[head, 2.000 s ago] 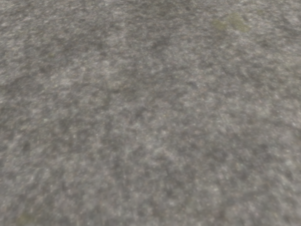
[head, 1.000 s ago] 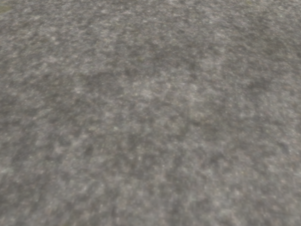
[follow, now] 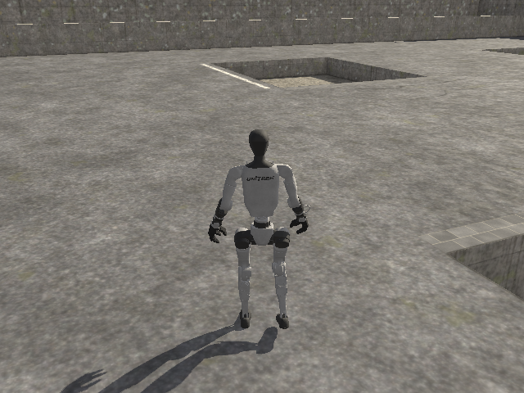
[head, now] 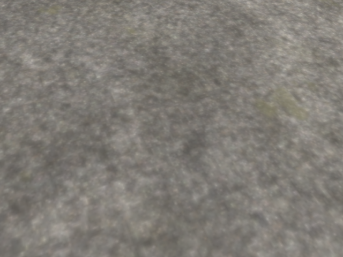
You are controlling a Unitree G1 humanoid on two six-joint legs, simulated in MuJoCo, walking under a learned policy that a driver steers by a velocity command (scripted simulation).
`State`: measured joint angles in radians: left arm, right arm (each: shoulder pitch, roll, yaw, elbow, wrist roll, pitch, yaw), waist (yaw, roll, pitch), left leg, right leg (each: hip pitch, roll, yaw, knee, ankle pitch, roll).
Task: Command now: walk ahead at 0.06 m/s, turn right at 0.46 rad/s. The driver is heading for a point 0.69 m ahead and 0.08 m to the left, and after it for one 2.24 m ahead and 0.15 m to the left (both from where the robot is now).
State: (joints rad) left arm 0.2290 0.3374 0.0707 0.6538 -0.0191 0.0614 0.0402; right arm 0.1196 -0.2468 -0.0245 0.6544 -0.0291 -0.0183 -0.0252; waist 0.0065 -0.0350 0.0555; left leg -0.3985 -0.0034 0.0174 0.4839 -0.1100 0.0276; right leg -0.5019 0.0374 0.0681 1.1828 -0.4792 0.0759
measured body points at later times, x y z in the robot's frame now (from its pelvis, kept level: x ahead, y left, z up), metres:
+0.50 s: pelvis +0.03 -0.03 +0.00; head +0.03 -0.03 +0.45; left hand +0.19 +0.21 -0.10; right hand +0.12 -0.31 -0.12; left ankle +0.08 +0.11 -0.73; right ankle +0.01 -0.13 -0.73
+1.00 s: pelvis +0.16 +0.06 +0.02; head +0.18 +0.10 +0.47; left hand +0.31 +0.36 -0.07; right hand +0.25 -0.20 -0.09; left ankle +0.06 +0.11 -0.73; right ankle +0.35 -0.09 -0.66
